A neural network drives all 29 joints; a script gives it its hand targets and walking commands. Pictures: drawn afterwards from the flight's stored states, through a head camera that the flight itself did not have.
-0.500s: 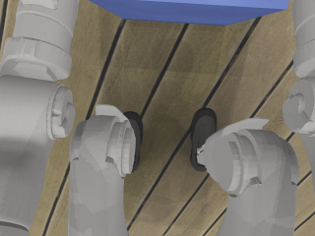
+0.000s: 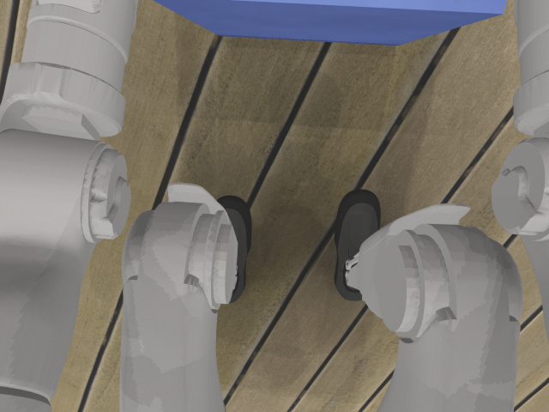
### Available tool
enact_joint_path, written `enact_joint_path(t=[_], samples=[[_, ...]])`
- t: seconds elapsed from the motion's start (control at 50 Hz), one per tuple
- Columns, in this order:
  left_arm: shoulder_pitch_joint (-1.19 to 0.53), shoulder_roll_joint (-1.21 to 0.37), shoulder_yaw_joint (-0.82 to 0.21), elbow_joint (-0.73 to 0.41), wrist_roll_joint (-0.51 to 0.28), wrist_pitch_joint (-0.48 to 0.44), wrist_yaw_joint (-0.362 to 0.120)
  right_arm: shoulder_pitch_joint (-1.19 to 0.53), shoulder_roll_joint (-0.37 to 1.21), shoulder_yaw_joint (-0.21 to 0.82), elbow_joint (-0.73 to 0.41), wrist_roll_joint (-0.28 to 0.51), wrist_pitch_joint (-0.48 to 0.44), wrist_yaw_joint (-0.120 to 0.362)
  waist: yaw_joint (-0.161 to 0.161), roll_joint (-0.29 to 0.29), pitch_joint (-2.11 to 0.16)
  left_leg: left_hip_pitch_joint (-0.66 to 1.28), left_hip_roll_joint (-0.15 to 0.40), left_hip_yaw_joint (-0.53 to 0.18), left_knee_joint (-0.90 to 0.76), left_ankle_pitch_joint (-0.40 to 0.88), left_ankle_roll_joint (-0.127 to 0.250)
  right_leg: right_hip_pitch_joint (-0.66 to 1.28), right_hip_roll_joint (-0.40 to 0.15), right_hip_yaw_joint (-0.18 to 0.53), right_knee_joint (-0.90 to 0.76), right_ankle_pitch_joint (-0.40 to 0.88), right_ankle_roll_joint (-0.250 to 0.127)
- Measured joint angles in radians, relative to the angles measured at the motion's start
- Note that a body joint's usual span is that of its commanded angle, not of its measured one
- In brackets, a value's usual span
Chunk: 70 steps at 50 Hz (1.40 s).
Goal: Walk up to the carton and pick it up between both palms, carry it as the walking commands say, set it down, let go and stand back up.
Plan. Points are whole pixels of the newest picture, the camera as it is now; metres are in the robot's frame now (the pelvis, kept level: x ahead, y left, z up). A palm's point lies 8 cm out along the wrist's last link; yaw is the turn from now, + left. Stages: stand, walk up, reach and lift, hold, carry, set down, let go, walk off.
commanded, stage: reach and lift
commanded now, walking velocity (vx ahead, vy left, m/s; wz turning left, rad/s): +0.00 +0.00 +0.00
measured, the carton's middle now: out of the picture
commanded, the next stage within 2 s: none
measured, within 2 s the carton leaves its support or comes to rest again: leaves its support in 0.08 s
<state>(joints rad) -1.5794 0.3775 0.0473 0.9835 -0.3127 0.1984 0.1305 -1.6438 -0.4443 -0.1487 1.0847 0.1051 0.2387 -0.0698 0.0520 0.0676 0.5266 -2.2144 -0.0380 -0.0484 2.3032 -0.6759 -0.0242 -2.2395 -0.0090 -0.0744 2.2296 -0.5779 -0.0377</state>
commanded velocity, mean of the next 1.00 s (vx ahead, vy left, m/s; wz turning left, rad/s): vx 0.00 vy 0.00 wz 0.00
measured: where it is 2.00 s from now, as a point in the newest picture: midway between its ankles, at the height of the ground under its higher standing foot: (290, 263)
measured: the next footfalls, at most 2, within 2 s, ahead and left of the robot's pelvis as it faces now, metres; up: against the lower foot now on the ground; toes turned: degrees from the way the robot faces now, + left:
none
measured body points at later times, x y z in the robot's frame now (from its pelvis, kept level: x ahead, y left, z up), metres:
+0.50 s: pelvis -0.01 -0.01 +0.02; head +0.36 -0.02 +0.26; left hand +0.58 +0.16 -0.11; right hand +0.59 -0.19 -0.13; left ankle +0.09 +0.12 -0.32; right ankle +0.12 -0.11 -0.32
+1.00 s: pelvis -0.03 -0.01 +0.05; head +0.33 -0.01 +0.31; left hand +0.56 +0.17 -0.04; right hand +0.58 -0.18 -0.05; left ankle +0.09 +0.12 -0.32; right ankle +0.12 -0.11 -0.32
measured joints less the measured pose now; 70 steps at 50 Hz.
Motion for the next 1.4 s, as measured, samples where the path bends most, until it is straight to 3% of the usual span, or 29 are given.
enact_joint_path(t=[0.08, 0.26, 0.42, 0.58, 0.72, 0.9, 1.4], samples=[[-0.002, -0.008, 0.000, -0.014, 0.000, 0.027, 0.014, 0.009, 0.000, 0.000, -0.047, 0.000, 0.042, -0.029, -0.005, 0.005, 0.001, 0.002, -0.002, 0.000, 0.000, 0.004, 0.002, 0.004, -0.002, 0.000, 0.000, 0.002, 0.000], [0.001, -0.008, 0.000, -0.075, 0.000, 0.099, 0.031, 0.038, -0.005, 0.000, -0.133, 0.000, 0.114, -0.036, -0.026, 0.018, 0.003, 0.036, -0.003, 0.000, -0.003, 0.014, 0.002, 0.036, -0.002, 0.000, 0.000, 0.012, -0.001], [-0.002, -0.009, 0.000, -0.075, 0.057, 0.129, 0.014, 0.038, -0.005, 0.000, -0.132, 0.000, 0.137, -0.033, -0.026, 0.021, 0.000, 0.098, -0.003, 0.000, -0.036, 0.017, -0.009, 0.081, -0.002, 0.000, -0.016, 0.015, -0.022], [-0.002, -0.009, 0.000, -0.076, 0.076, 0.162, 0.003, 0.038, -0.005, 0.000, -0.157, 0.000, 0.190, -0.039, -0.026, -0.011, 0.001, 0.143, -0.003, 0.000, -0.085, 0.023, -0.012, 0.118, -0.002, 0.000, -0.052, 0.016, -0.039], [-0.002, -0.009, 0.000, -0.076, 0.086, 0.166, -0.002, 0.038, -0.005, 0.000, -0.167, 0.000, 0.202, -0.042, -0.027, -0.036, 0.001, 0.167, -0.004, 0.000, -0.109, 0.035, -0.012, 0.149, -0.002, 0.002, -0.079, 0.025, -0.039], [-0.002, -0.012, 0.000, -0.115, 0.094, 0.214, 0.008, 0.038, -0.005, -0.029, -0.181, 0.000, 0.225, -0.033, -0.027, -0.010, 0.002, 0.202, -0.007, 0.000, -0.152, 0.066, -0.014, 0.199, -0.002, 0.006, -0.132, 0.049, -0.019], [0.000, -0.033, 0.056, -0.122, 0.157, 0.276, -0.018, 0.043, 0.013, -0.076, -0.192, -0.034, 0.278, -0.024, -0.031, -0.025, 0.001, 0.348, -0.010, 0.000, -0.328, 0.145, -0.014, 0.345, -0.002, 0.013, -0.294, 0.116, -0.022]])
